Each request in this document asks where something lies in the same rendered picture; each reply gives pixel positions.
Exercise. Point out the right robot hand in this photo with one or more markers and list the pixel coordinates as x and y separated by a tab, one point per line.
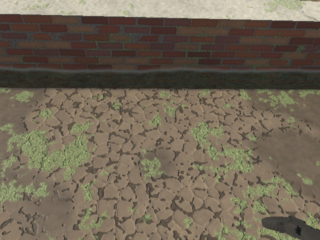
292	226

